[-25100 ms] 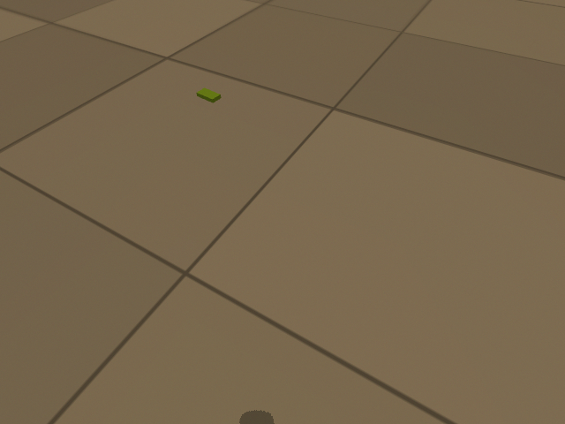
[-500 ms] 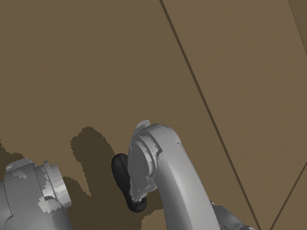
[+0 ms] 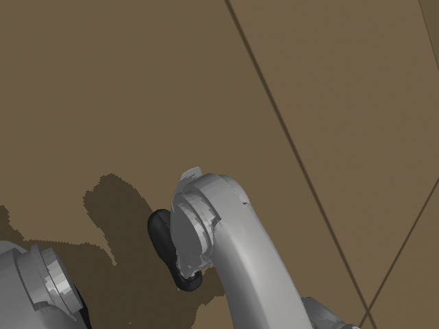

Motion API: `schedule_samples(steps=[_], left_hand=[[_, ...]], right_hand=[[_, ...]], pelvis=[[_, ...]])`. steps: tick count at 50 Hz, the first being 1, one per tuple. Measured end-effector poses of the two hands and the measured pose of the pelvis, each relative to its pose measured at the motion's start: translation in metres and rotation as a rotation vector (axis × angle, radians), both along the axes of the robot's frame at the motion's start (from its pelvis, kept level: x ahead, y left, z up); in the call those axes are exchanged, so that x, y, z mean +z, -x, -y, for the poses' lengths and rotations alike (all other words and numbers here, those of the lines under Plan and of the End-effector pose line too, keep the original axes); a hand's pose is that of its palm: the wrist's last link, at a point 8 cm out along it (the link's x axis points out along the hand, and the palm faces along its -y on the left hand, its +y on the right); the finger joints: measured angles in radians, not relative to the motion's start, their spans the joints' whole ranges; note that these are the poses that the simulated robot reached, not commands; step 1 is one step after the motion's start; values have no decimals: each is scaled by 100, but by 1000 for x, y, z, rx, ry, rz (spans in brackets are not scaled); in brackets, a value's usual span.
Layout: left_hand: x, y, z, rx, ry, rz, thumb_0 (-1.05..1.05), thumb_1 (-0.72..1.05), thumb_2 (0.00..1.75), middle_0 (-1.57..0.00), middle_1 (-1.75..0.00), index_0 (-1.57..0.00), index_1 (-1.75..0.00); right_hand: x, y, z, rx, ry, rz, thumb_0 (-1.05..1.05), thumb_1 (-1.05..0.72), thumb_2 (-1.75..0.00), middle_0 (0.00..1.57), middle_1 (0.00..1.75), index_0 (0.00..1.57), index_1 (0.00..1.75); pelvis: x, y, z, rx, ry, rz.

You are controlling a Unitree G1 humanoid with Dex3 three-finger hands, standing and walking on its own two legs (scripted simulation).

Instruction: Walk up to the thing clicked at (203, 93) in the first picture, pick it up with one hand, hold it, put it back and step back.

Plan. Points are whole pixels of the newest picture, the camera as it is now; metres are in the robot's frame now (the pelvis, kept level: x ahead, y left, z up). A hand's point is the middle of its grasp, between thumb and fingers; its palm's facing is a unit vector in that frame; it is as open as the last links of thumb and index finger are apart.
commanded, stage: close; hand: left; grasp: from above
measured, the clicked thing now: out of the picture +0.46 +0.34 -0.30
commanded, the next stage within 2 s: settle in 1.44 s
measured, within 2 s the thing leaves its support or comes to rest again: leaves its support in 1.92 s
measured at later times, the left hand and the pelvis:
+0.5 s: hand out of the picture +0.44 +0.33 -0.27, palm faces -0.45 -0.12 -0.89, open 12.3 cm; pelvis +0.00 +0.00 +0.00, yaw -1 degrees
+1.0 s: hand out of the picture +0.45 +0.32 -0.27, palm faces -0.45 -0.15 -0.88, open 10.8 cm; pelvis +0.00 +0.00 +0.01, yaw +0 degrees
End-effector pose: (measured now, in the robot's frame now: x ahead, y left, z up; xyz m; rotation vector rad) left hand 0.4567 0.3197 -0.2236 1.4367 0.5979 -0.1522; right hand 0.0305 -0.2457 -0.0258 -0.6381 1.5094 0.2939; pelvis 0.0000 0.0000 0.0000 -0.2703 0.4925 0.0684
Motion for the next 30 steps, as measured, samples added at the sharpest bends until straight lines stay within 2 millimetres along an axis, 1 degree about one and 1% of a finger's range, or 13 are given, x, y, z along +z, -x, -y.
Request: schedule_samples(steps=[5, 12, 23, 30], left_hand=[[3, 6, -7, 9, 1, -16, 0, -47, 96, -11, -102, -11, -101], [6, 15, -14, -9, 13, -27, 0, -38, 90, -15, -99, -17, -98], [7, 12, -11, -69, 2, 4, 0, -24, 81, -24, -95, -25, -91], [5, 10, -6, -53, -10, 9, 0, -16, 75, -30, -90, -31, -86]], right_hand=[[0, -1, 0, 0, 4, 9, 0, -91, -91, 20, 30, 20, 30], [0, -8, 1, 29, 18, 27, 0, -90, -90, 20, 30, 20, 30], [4, -16, -4, 60, 32, 47, 0, -90, -90, 20, 30, 20, 30], [2, -16, -7, 65, 5, 42, 0, -90, -90, 20, 30, 20, 30]], pelvis=[[1, 1, 0, -1, 4, 6], [1, 4, -1, 2, 7, 18], [3, 5, -3, 2, 17, 22], [4, 4, -3, -1, 19, 13]])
